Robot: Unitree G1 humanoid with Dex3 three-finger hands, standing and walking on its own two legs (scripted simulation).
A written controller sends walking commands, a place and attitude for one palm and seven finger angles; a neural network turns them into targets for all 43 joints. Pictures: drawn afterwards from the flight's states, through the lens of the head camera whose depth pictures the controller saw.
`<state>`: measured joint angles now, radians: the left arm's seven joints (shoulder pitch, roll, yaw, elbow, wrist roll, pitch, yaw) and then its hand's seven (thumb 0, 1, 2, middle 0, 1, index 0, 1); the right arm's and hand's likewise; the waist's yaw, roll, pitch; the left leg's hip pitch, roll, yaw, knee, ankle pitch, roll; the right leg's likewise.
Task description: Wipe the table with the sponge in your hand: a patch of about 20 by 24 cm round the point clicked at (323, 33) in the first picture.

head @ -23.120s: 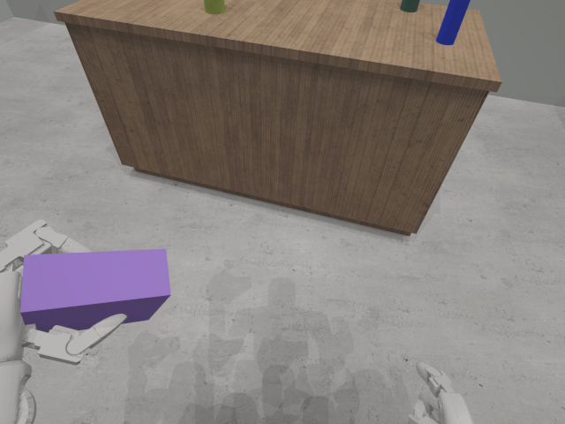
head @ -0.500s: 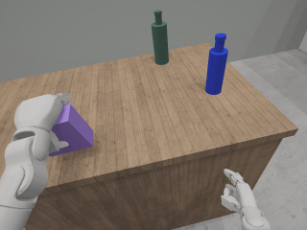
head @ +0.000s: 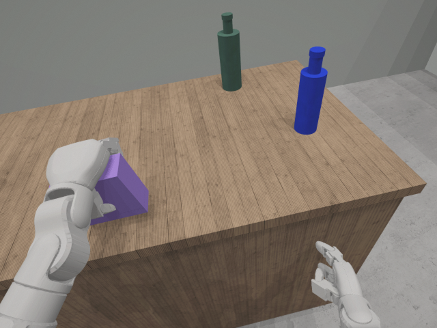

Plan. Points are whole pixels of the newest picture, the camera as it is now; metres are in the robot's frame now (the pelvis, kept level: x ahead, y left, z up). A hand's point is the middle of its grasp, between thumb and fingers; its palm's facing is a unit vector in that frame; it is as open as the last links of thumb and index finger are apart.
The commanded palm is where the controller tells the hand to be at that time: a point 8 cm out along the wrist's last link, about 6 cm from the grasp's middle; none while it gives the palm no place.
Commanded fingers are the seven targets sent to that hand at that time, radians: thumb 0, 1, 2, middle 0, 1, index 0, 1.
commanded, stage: move the sponge above the wiping area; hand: left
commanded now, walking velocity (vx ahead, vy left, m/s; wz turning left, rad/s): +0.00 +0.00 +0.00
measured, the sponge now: (109, 197) +0.28 +0.27 +0.11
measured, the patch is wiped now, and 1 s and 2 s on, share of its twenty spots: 0.00 0.00 0.00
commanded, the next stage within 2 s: none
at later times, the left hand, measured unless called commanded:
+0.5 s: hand (98, 186) +0.28 +0.27 +0.15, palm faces +0.07 -0.09 -0.99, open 9.4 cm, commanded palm +0.24 +0.27 +0.24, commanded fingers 0.00 0.10 1.30 -1.20 -1.60 -1.20 -1.60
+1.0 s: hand (97, 193) +0.26 +0.26 +0.15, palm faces +0.08 -0.10 -0.99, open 9.4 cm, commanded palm +0.24 +0.26 +0.24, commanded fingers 0.00 0.10 1.30 -1.20 -1.60 -1.20 -1.60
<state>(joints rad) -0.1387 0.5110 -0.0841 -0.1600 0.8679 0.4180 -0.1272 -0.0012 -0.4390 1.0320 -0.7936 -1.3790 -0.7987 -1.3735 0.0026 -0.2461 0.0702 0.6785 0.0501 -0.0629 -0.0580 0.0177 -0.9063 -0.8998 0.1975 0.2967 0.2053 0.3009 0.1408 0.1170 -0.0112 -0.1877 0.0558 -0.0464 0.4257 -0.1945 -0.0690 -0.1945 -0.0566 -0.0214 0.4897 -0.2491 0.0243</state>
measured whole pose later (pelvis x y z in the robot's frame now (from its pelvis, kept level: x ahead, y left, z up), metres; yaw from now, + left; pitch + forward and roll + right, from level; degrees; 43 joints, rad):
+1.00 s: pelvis +0.00 +0.00 +0.00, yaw +0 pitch -3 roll +1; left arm -0.05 0.54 -0.10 -0.26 0.87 0.41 -0.17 0.00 -0.44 1.03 -0.79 -1.38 -0.80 -1.37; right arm 0.02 -0.26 0.06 0.67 0.04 -0.06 -0.07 0.02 -0.91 -0.90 0.20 0.30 0.18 0.29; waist 0.15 0.11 -0.01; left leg -0.19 0.05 -0.05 0.44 -0.21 -0.06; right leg -0.19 -0.06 -0.02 0.50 -0.26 0.03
